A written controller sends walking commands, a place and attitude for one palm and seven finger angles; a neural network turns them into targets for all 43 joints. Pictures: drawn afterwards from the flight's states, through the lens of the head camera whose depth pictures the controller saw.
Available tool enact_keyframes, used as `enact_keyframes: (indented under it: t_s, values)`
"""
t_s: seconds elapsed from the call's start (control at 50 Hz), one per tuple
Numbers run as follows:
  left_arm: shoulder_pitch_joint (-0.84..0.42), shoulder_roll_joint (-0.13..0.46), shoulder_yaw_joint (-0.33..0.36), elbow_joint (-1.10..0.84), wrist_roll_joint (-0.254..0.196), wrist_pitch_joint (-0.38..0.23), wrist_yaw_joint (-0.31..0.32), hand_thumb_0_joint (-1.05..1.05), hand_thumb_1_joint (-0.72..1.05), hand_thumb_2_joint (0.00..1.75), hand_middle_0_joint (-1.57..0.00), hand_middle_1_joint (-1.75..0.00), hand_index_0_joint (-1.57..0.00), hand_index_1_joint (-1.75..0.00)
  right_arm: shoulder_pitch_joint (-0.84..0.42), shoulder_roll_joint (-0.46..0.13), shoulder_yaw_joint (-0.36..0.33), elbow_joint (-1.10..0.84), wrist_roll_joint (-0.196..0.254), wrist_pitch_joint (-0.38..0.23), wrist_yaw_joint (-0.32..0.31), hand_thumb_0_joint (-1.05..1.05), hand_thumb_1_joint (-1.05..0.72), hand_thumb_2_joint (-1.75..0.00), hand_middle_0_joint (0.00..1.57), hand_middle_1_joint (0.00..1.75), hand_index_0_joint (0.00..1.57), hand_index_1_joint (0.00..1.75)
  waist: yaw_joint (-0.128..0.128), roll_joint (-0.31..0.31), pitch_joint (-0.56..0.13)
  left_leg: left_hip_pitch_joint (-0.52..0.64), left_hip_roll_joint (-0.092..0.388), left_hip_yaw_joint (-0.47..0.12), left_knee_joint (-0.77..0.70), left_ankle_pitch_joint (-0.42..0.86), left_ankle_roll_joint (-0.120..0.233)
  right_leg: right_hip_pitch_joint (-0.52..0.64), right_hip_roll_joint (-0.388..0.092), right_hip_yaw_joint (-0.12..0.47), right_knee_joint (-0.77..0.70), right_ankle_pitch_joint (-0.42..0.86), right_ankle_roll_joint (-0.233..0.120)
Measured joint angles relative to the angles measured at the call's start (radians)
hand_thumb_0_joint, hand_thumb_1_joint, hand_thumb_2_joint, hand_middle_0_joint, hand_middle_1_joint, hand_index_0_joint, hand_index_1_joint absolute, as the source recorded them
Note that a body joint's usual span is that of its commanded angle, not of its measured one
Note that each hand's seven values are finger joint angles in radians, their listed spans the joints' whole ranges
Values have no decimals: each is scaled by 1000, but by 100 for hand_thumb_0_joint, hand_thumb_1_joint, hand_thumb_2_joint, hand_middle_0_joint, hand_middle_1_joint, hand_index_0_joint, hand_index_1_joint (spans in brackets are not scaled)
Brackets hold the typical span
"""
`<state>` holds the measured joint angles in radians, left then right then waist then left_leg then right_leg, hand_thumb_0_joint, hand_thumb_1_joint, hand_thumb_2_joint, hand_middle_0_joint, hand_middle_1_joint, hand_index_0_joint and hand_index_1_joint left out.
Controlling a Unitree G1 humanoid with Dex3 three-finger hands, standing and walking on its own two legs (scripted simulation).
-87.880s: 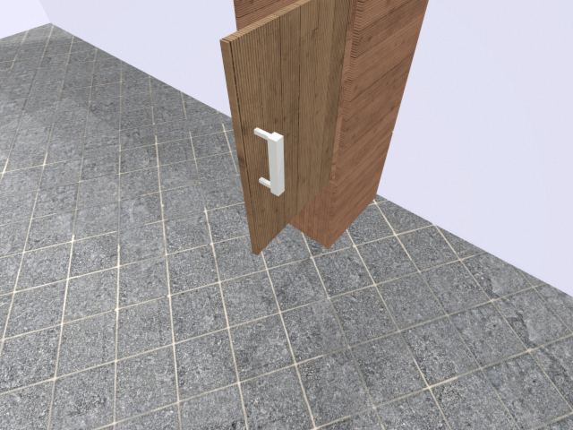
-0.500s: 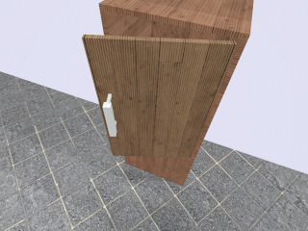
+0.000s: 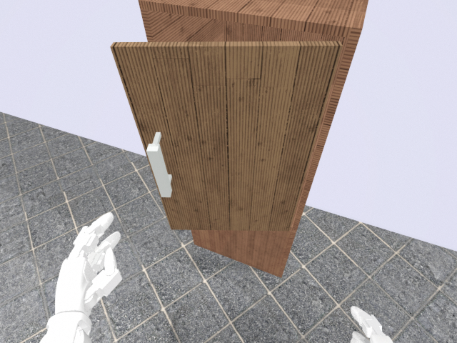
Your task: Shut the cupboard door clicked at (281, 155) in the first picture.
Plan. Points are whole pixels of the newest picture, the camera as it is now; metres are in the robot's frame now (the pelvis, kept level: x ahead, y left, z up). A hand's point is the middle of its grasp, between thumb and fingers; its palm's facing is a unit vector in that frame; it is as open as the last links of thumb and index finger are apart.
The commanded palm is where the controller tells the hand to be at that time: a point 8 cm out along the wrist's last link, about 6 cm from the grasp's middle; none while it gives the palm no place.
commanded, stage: raise the hand and make a fist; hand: left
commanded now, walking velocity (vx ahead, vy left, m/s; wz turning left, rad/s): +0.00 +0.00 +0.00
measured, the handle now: (162, 165) +0.49 +0.17 +0.02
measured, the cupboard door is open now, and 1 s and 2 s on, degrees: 21 21 21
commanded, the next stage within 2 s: bring the fist close to the handle in 1.68 s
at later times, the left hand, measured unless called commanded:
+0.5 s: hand (128, 315) +0.18 +0.18 -0.02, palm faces -0.09 -1.00 +0.03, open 4.6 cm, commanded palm +0.15 +0.25 -0.01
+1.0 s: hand (83, 307) +0.19 +0.23 +0.02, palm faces +0.06 -1.00 -0.03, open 3.1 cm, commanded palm +0.16 +0.27 +0.01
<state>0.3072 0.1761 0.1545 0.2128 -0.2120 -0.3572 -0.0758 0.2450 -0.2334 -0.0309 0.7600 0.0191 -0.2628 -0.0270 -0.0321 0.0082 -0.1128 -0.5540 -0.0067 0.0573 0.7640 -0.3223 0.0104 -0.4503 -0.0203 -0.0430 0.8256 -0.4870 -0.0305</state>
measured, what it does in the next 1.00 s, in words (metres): shifts its weight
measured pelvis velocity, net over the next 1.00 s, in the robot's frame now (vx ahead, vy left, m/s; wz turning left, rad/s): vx -0.03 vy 0.04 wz -0.02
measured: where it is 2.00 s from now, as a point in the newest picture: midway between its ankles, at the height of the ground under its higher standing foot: outside the picture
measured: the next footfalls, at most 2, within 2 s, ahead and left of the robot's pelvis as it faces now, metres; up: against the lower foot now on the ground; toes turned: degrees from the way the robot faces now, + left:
none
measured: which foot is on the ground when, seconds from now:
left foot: down 0.00-1.00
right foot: down 0.00-1.00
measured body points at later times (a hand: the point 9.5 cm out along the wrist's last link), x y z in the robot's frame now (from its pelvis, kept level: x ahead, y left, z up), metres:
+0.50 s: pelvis -0.05 +0.00 -0.06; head +0.00 +0.00 +0.38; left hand +0.18 +0.23 -0.02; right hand +0.12 -0.22 -0.15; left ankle +0.03 +0.12 -0.71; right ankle -0.04 -0.09 -0.71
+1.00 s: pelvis -0.03 +0.04 -0.05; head +0.01 +0.06 +0.40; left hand +0.18 +0.29 +0.02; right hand +0.17 -0.18 -0.10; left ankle +0.03 +0.12 -0.71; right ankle -0.04 -0.09 -0.71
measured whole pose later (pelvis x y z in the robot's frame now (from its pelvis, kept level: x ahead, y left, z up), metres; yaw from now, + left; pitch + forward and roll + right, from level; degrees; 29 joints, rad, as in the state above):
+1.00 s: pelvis -0.03 +0.04 -0.05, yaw -1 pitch +13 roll -4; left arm 0.43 0.24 0.15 -0.13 -0.26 -0.35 -0.16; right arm 0.22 -0.20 0.03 0.48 0.01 -0.19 -0.05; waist 0.01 0.03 -0.15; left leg -0.92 0.01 -0.01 1.13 -0.43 0.05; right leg -0.75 0.01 -0.07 1.07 -0.54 0.01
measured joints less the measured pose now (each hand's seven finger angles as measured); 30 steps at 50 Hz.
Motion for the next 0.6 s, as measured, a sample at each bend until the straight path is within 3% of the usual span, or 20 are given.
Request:
enact_keyframes:
  t_s: [0.04,0.08,0.12,0.16,0.24,0.32,0.36,0.42,0.46,0.5,0.54,0.6]
  values:
    - [3,2,31,29,-29,-118,-127,0,91,90,-29,-41,-29,-41,-39,12,-3,-37,-5,0,17,1,-91,-90,20,29,21,30,11,-29,-19,-95,7,-11,74,5,-18,-110,12,13,97,-17,-7]
    - [24,15,52,73,-52,-197,-245,0,90,90,-32,-44,-32,-44,-64,18,-8,-79,-5,-1,29,1,-91,-90,20,29,21,30,24,-65,-30,-185,13,-16,156,-35,-29,-205,21,20,182,-54,-19]
    - [57,22,73,103,-69,-213,-320,0,90,90,-36,-48,-36,-48,-80,8,-15,-126,-4,2,28,1,-91,-90,20,29,21,30,37,-76,-32,-268,21,-32,237,-72,-38,-283,31,8,259,-81,-33]
    - [99,25,93,98,-85,-201,-343,0,90,90,-39,-52,-40,-52,-90,-12,-25,-163,-5,1,18,1,-91,-90,20,29,21,30,54,-66,-27,-340,30,-55,317,-89,-44,-339,41,-13,321,-99,-39]
    - [164,28,107,-23,-123,-234,-303,2,90,90,-47,-59,-47,-60,-95,-37,-30,-180,-6,-18,-14,1,-91,-90,20,29,20,30,91,-28,-31,-441,37,-98,436,-123,-45,-410,52,-55,406,-128,-42]
    - [106,41,67,-160,-147,-266,-295,2,90,90,-53,-67,-54,-67,-97,-31,2,-164,0,-29,-48,1,-91,-90,20,29,20,30,107,10,-30,-492,38,-126,501,-135,-35,-442,57,-82,449,-137,-44]
    - [43,54,31,-175,-141,-219,-316,2,90,90,-57,-71,-57,-71,-91,-15,25,-164,9,-22,-60,1,-91,-90,20,29,21,30,98,26,-30,-501,39,-129,508,-133,-31,-447,58,-86,450,-132,-39]
    - [-23,75,-9,-156,-118,-57,-331,1,90,90,-62,-77,-63,-77,-62,19,51,-180,23,7,-68,1,-91,-90,20,29,21,30,68,36,-31,-486,41,-116,481,-120,-27,-439,58,-71,425,-115,-30]
    - [-24,78,-12,-145,-106,56,-309,1,90,90,-66,-81,-66,-81,-30,42,59,-195,28,33,-68,1,-91,-90,20,30,21,30,45,35,-32,-455,43,-98,444,-110,-24,-416,58,-53,391,-100,-22]
    - [10,68,4,-157,-102,122,-254,1,89,90,-70,-85,-70,-85,6,57,56,-206,27,53,-64,1,-91,-90,21,30,21,30,28,29,-36,-418,46,-77,403,-103,-18,-388,58,-32,352,-85,-14]
    - [58,52,29,-183,-97,123,-185,1,89,90,-74,-89,-74,-89,40,63,47,-208,22,63,-60,2,-90,-90,21,30,21,30,22,22,-40,-388,48,-61,370,-100,-11,-364,59,-16,317,-73,-6]
    - [114,46,58,-223,-80,35,-108,2,89,90,-79,-95,-79,-95,71,50,33,-199,5,60,-49,2,-90,-90,21,30,21,30,24,16,-43,-379,44,-56,354,-100,-1,-350,56,-11,292,-67,2]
